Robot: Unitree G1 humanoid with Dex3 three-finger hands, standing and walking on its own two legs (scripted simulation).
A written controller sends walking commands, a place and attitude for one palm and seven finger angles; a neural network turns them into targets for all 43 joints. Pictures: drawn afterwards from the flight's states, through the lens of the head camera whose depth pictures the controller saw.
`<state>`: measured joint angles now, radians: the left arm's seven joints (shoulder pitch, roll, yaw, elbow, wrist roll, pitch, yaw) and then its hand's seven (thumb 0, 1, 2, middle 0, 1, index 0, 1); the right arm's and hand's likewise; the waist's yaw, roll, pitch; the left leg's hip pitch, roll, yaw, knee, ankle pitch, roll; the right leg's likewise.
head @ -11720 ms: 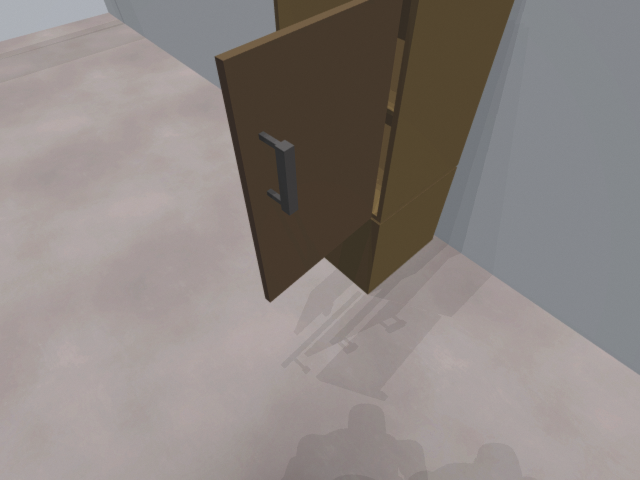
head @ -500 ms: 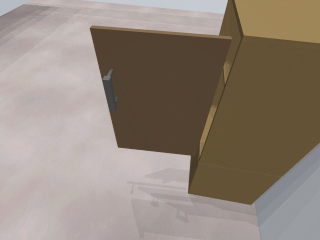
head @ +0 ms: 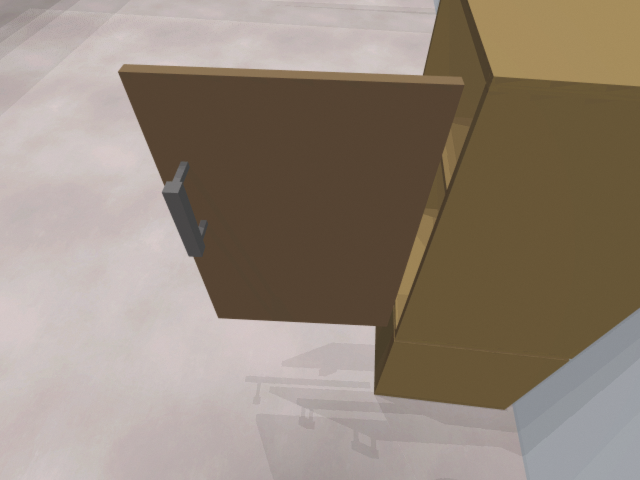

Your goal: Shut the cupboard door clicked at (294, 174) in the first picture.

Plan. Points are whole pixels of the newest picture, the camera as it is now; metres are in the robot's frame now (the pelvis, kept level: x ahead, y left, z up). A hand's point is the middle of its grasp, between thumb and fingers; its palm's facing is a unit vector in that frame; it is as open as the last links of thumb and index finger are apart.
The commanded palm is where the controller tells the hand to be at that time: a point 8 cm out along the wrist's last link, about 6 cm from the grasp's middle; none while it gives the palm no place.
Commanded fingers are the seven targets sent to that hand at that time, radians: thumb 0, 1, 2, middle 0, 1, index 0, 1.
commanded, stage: come to a stop and stand still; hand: left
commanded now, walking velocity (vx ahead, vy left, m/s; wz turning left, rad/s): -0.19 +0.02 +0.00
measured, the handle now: (189, 211) +0.46 +0.22 +0.06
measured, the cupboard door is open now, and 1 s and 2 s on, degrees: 94 94 94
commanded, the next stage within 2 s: look again from close up in 0.76 s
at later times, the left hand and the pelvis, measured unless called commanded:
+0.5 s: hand out of the picture +0.03 +0.18 -0.17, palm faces +0.02 -0.97 -0.24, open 7.3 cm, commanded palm none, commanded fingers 0.00 0.90 0.90 -0.20 -0.30 -0.20 -0.30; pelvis -0.01 +0.00 +0.00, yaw +0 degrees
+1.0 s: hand out of the picture +0.01 +0.16 -0.16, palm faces +0.01 -0.97 -0.24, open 7.3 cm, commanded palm none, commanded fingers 0.00 0.90 0.90 -0.20 -0.30 -0.20 -0.30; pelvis +0.00 -0.02 +0.00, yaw +1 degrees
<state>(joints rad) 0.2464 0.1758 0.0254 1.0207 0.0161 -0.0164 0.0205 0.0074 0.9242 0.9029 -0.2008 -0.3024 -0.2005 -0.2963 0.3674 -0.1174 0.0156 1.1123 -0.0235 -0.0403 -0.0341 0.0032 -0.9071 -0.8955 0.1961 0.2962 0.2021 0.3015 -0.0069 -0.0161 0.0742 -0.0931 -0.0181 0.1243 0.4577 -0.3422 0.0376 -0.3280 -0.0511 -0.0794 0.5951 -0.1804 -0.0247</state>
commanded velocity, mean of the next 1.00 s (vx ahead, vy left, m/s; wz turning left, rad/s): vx -0.03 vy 0.02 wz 0.00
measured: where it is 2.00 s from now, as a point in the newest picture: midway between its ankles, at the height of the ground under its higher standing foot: outside the picture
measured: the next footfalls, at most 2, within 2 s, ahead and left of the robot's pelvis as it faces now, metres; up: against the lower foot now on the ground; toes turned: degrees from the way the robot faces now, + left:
none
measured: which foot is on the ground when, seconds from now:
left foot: down 0.00-1.00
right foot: down 0.00-1.00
